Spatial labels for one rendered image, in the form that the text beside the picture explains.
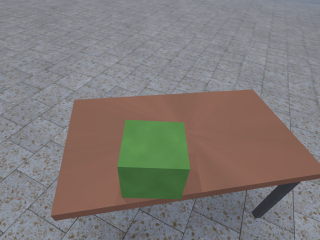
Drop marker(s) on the table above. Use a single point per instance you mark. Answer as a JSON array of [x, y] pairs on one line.
[[235, 142]]

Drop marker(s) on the carton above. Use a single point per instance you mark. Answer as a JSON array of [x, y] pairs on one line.
[[153, 160]]

